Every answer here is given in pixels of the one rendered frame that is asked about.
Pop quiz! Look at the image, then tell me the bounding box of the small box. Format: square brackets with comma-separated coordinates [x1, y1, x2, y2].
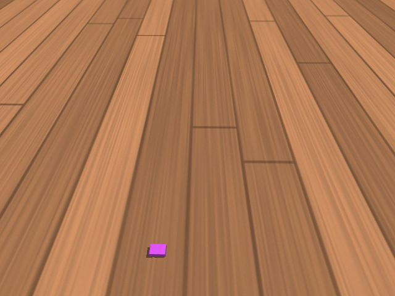
[149, 244, 167, 257]

